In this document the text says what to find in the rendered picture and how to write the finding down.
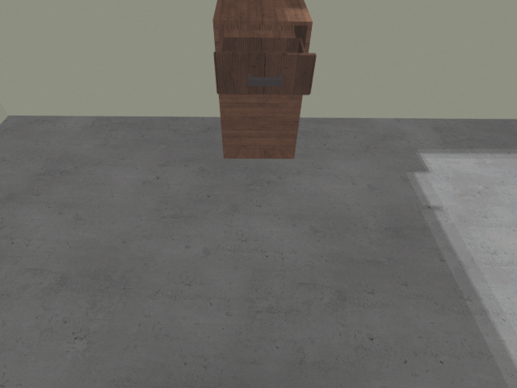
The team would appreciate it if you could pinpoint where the drawer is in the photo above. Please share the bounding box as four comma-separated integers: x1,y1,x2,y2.
214,37,317,95

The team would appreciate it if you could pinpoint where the cabinet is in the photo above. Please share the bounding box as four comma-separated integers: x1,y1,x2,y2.
213,0,313,159

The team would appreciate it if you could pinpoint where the handle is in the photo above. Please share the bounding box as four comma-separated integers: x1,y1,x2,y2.
247,74,283,86

